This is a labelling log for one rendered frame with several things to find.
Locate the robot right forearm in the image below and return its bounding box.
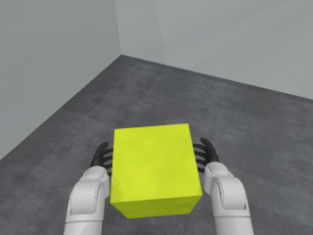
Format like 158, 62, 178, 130
203, 162, 254, 235

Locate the robot right hand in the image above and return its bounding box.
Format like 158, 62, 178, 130
192, 137, 220, 173

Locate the robot left forearm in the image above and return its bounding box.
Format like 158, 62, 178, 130
64, 165, 110, 235

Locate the carton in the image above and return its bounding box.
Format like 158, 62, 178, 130
110, 123, 202, 219

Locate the robot left hand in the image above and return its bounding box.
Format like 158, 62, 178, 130
90, 142, 113, 176

